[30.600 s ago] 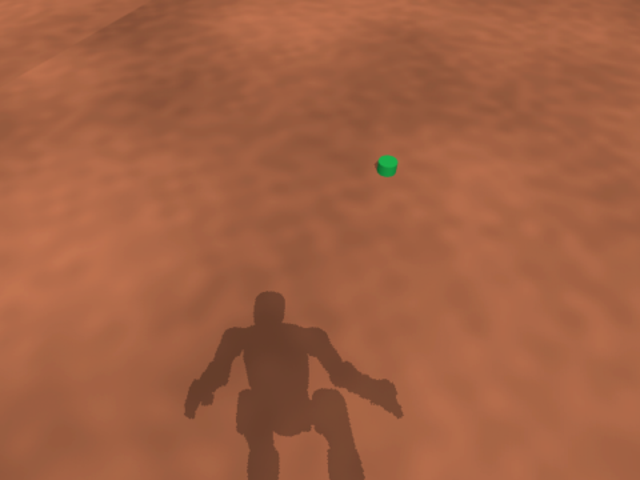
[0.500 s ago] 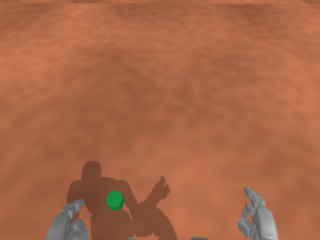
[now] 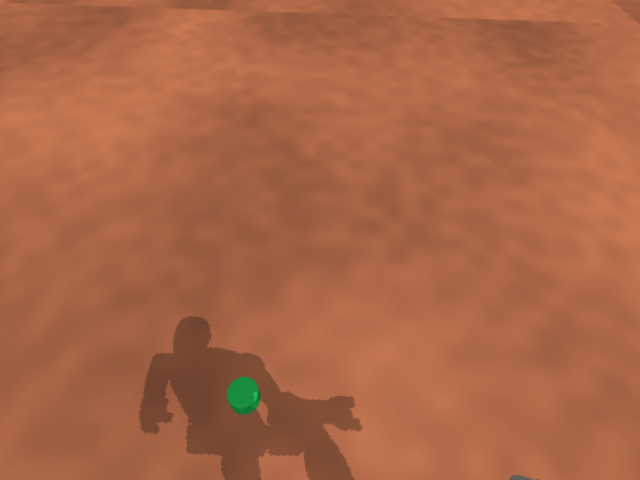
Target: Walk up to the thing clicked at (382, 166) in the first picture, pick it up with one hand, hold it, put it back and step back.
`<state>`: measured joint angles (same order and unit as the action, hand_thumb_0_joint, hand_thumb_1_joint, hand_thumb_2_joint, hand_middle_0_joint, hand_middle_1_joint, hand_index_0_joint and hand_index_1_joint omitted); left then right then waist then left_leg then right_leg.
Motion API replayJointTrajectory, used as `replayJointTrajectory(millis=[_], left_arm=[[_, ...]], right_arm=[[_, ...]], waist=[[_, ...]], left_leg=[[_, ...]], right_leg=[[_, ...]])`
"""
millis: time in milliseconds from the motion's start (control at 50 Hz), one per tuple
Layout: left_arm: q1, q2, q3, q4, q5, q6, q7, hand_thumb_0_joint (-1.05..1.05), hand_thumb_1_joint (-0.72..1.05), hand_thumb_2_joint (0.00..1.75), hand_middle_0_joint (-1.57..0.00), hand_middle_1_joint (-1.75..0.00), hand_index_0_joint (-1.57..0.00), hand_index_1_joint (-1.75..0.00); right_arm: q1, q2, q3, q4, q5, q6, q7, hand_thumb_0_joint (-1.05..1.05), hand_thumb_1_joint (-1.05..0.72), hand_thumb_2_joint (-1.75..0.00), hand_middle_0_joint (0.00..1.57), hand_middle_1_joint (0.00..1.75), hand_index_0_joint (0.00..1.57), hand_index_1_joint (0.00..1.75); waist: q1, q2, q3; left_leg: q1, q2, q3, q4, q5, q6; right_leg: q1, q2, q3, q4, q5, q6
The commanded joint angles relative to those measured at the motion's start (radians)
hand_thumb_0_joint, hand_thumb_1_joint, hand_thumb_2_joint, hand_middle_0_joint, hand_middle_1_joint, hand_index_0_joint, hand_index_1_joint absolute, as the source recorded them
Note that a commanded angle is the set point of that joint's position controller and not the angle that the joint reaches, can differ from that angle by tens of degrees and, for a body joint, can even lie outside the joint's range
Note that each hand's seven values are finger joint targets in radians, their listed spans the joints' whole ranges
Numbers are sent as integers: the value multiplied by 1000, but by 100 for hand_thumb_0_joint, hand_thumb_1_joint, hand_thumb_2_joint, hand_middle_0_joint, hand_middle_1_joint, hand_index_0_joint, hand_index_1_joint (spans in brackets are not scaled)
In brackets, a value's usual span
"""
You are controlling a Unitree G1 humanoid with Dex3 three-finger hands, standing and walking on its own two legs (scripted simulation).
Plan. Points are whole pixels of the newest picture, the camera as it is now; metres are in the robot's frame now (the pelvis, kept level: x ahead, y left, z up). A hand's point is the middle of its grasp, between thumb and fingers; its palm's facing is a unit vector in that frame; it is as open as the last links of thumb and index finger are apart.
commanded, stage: stand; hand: left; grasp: from above
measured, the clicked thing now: (243, 395) +0.44 +0.23 -0.73
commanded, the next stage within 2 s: none
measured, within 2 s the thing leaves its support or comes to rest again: neither
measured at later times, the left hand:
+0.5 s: hand out of the picture +0.04 +0.22 -0.14, palm faces +0.03 -0.94 -0.33, open 7.4 cm
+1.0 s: hand out of the picture +0.06 +0.22 -0.14, palm faces +0.02 -0.94 -0.34, open 7.4 cm
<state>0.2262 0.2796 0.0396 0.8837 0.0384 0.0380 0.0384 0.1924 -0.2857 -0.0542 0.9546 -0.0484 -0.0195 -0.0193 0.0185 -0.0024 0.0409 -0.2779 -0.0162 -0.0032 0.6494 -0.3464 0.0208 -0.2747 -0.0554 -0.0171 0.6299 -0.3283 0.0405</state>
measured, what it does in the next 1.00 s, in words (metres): stands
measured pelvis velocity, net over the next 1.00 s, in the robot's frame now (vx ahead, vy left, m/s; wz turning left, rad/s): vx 0.01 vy -0.02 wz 0.00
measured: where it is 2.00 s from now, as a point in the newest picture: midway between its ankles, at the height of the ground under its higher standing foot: outside the picture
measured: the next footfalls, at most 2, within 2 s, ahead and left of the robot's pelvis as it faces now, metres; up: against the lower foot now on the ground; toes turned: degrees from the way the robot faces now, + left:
none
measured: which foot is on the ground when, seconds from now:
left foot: down 0.00-1.00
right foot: down 0.00-1.00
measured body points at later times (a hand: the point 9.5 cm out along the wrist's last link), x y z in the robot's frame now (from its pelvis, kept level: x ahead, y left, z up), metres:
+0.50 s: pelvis -0.01 -0.01 +0.02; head -0.01 -0.02 +0.47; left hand +0.04 +0.27 -0.12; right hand +0.06 -0.29 -0.12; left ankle +0.00 +0.11 -0.72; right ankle +0.00 -0.15 -0.72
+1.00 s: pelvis +0.01 -0.02 +0.02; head +0.02 -0.03 +0.47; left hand +0.06 +0.27 -0.11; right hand +0.07 -0.31 -0.12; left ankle +0.00 +0.11 -0.72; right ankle +0.01 -0.15 -0.72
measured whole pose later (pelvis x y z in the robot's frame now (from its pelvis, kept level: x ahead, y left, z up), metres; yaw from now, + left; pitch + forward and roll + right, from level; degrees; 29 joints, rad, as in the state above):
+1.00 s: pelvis +0.01 -0.02 +0.02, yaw +0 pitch -3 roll +0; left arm 0.12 0.29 0.03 1.16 0.02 0.00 0.02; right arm 0.14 -0.32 -0.02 1.14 -0.02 -0.01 -0.02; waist 0.00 0.03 0.06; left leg -0.09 0.01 -0.02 0.34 -0.20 -0.01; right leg -0.10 -0.03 -0.04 0.35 -0.20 0.01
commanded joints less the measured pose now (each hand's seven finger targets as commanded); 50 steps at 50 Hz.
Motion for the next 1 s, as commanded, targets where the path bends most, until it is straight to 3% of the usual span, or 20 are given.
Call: replayJointTrajectory(millis=[0, 60, 140, 200, 260, 360, 400, 560, 600, 780, 820, 900, 980], left_arm=[[-55, 149, 41, -20, -6, -42, 8, 0, 90, 90, -20, -30, -20, -30], [-45, 155, 39, 39, -5, -43, 4, 0, 90, 90, -20, -30, -20, -30], [-52, 169, 36, 88, -5, -52, 5, 0, 90, 90, -20, -30, -20, -30], [-64, 173, 32, 113, -7, -56, 6, 0, 90, 90, -20, -30, -20, -30], [-72, 172, 28, 137, -6, -54, 6, 0, 90, 90, -20, -30, -20, -30], [-73, 179, 25, 169, -5, -59, 7, 0, 90, 90, -20, -30, -20, -30], [-82, 192, 26, 174, -9, -57, 5, 0, 90, 90, -20, -30, -20, -30], [-96, 207, 29, 193, -10, -56, -1, 0, 90, 90, -20, -30, -20, -30], [-106, 207, 29, 193, -13, -58, -4, 0, 90, 90, -20, -30, -20, -30], [-129, 215, 28, 206, -16, -59, -8, 0, 90, 90, -20, -30, -20, -30], [-117, 204, 23, 210, -18, -61, -9, 0, 90, 90, -20, -30, -20, -30], [-126, 212, 26, 210, -22, -60, -8, 0, 90, 90, -20, -30, -20, -30], [-132, 214, 25, 219, -23, -60, -8, 0, 90, 90, -20, -30, -20, -30]], right_arm=[[-65, -178, -33, -43, 4, -21, -15, 0, -90, -90, 20, 30, 20, 30], [-66, -182, -32, -13, 9, -12, -17, 0, -90, -90, 20, 30, 20, 30], [-47, -176, -30, 29, 18, -14, -18, 0, -90, -90, 20, 30, 20, 30], [-46, -177, -29, 50, 20, -12, -16, 0, -90, -90, 20, 30, 20, 30], [-60, -180, -25, 66, 20, -7, -15, 0, -90, -90, 20, 30, 20, 30], [-74, -172, -21, 84, 20, -1, -11, 0, -90, -90, 20, 30, 20, 30], [-60, -175, -19, 96, 20, 2, -9, 0, -90, -90, 20, 30, 20, 30], [-80, -193, -16, 105, 22, 4, -6, 0, -90, -90, 20, 30, 20, 30], [-71, -191, -11, 111, 23, 0, -6, 0, -90, -90, 20, 30, 20, 30], [-73, -202, -3, 120, 24, -3, -6, 0, -90, -90, 20, 30, 20, 30], [-84, -208, -2, 121, 27, -8, -7, 0, -90, -90, 20, 30, 20, 30], [-79, -215, 2, 128, 27, -10, -10, 0, -90, -90, 20, 30, 20, 30], [-78, -211, 7, 132, 28, -5, -10, 0, -90, -90, 20, 30, 20, 30]], waist=[[6, 69, -36], [6, 51, -6], [-4, 2, -33], [-9, -4, -46], [-6, 9, -17], [-4, -31, 15], [-8, -13, 32], [-4, 7, 15], [-6, 17, 4], [-11, -9, -20], [-7, 0, -39], [-8, 12, -61], [-9, -23, -30]], left_leg=[[6, 115, -163, -274, 155, 31], [9, 112, -162, -320, 84, 24], [107, 104, -126, -295, 251, 10], [138, 106, -118, -311, 270, 9], [113, 104, -119, -338, 222, 6], [133, 103, -110, -332, 241, 2], [110, 98, -107, -351, 179, -3], [100, 105, -109, -371, 129, 0], [101, 111, -111, -377, 152, -1], [129, 118, -102, -367, 214, -2], [168, 126, -99, -354, 303, -2], [174, 128, -91, -355, 355, -1], [155, 127, -92, -364, 319, -5]], right_leg=[[88, -30, 35, -141, 135, -53], [122, -36, 35, -188, 133, -50], [135, -58, 53, -243, 193, -53], [150, -60, 50, -268, 199, -46], [162, -60, 47, -289, 179, -44], [149, -69, 57, -333, 165, -41], [143, -62, 57, -347, 110, -39], [159, -64, 64, -354, 90, -44], [178, -66, 64, -343, 133, -47], [179, -67, 68, -348, 152, -51], [183, -72, 67, -341, 237, -52], [210, -72, 62, -328, 308, -51], [206, -70, 59, -342, 278, -47]])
